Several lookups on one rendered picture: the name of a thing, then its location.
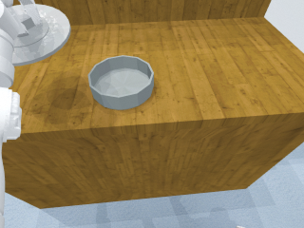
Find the table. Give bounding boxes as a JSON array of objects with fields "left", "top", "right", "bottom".
[{"left": 1, "top": 0, "right": 304, "bottom": 209}]

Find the robot left hand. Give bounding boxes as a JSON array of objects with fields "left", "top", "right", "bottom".
[{"left": 10, "top": 0, "right": 42, "bottom": 37}]

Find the left robot upper arm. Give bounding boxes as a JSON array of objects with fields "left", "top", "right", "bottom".
[{"left": 0, "top": 87, "right": 22, "bottom": 228}]

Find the lid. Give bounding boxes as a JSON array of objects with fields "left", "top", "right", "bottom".
[{"left": 11, "top": 4, "right": 71, "bottom": 67}]

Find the knob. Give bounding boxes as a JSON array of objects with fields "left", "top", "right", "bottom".
[{"left": 15, "top": 9, "right": 35, "bottom": 30}]

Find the pot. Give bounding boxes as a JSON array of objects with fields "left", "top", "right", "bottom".
[{"left": 87, "top": 55, "right": 154, "bottom": 110}]

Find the robot left forearm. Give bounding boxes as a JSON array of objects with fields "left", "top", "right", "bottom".
[{"left": 0, "top": 0, "right": 20, "bottom": 88}]

